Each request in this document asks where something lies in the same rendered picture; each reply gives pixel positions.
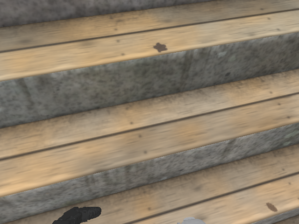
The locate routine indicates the robot left hand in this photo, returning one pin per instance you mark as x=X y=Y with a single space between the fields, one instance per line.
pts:
x=78 y=215

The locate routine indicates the right robot shin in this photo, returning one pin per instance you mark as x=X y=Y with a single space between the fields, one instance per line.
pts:
x=186 y=218

